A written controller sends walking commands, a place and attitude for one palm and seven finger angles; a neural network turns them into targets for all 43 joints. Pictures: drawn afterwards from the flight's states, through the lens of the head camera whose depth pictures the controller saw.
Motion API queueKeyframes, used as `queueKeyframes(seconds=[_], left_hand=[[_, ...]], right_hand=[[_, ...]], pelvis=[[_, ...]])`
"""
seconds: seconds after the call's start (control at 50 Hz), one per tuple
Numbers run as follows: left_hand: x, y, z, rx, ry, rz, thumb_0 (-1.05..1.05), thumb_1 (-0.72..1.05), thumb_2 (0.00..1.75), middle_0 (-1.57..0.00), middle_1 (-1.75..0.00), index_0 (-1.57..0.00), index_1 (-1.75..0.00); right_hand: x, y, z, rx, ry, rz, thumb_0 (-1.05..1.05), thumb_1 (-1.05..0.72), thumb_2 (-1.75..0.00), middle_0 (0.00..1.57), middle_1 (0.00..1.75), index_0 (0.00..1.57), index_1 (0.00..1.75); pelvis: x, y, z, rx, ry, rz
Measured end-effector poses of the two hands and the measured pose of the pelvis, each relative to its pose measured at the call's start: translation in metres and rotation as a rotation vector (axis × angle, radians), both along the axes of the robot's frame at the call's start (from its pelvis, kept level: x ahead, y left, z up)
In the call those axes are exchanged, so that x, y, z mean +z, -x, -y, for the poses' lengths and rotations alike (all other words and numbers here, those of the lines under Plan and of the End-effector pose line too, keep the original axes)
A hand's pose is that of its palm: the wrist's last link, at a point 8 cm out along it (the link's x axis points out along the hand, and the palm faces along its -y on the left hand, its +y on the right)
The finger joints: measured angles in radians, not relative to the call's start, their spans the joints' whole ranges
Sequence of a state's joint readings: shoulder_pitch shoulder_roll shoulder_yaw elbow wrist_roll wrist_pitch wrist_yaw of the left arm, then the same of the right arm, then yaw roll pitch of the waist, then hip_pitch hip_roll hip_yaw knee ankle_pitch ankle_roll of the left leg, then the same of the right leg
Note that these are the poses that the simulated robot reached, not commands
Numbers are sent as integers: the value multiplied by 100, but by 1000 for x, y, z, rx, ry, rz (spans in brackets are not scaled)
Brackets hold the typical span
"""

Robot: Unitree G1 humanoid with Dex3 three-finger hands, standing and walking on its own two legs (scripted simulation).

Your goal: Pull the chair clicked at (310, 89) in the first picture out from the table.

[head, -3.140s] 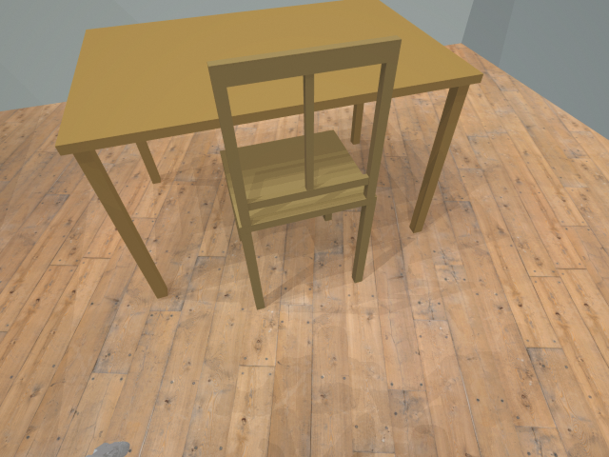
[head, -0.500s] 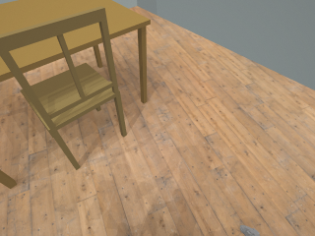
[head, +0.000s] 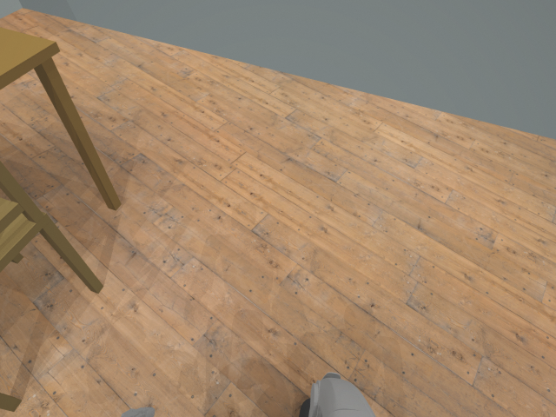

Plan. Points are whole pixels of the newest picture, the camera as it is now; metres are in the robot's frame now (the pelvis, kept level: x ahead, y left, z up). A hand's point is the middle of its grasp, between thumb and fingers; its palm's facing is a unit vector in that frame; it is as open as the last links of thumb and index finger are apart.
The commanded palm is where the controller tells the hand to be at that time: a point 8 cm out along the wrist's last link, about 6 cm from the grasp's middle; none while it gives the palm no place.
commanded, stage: walk to a spot facing it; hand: left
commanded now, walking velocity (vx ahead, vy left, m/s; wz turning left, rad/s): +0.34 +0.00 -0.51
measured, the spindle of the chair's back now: out of the picture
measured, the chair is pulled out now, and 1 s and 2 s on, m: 0.00 0.00 0.00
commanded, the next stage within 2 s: turn to face it in 0.72 s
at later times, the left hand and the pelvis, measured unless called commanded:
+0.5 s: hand (204, 350) +0.25 +0.12 -0.16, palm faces -0.08 -0.97 -0.22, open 7.3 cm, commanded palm none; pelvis +0.20 -0.07 +0.01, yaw -10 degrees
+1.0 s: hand (221, 243) +0.48 +0.11 -0.17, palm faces -0.20 -0.97 -0.17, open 7.3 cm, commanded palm none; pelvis +0.39 -0.05 +0.01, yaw -14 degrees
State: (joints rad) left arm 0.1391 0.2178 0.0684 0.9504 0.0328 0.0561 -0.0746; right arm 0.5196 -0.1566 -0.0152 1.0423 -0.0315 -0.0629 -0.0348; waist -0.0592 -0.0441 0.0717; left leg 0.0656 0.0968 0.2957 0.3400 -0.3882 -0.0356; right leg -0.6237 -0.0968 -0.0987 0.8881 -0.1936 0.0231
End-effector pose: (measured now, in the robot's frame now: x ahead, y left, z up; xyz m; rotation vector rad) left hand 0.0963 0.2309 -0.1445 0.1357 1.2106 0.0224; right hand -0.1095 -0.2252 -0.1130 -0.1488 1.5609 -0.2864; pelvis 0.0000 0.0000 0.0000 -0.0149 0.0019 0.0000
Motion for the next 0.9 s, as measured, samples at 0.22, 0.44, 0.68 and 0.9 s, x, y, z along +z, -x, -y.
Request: queueKeyframes(seconds=[0.22, 0.44, 0.68, 0.9], left_hand=[[4, -172, 79, -141, -44, 192, 1, 91, 90, -19, -30, -20, -30], [22, -160, 64, -58, -116, 24, 0, 93, 90, -20, -30, -20, -30], [-11, -133, 49, 61, -52, -324, 1, 91, 90, -20, -30, -20, -30], [-4, -296, 44, -98, -51, -220, 1, 91, 90, -19, -30, -20, -30]], right_hand=[[-32, -73, 36, -171, -70, -38, 1, -91, -90, 20, 30, 20, 30], [-15, -319, 82, -35, -34, 429, 1, -91, -90, 20, 30, 19, 30], [-7, -496, 61, 97, 2, 530, 1, -91, -90, 20, 30, 20, 30], [-2, -458, 52, -137, 74, 365, -2, -96, -90, 20, 30, 20, 30]], pelvis=[[-18, -94, 58, -108, -16, 23], [6, -178, 70, -164, -6, 17], [-11, -296, 45, -183, 17, 16], [6, -365, 37, -282, -3, 35]])
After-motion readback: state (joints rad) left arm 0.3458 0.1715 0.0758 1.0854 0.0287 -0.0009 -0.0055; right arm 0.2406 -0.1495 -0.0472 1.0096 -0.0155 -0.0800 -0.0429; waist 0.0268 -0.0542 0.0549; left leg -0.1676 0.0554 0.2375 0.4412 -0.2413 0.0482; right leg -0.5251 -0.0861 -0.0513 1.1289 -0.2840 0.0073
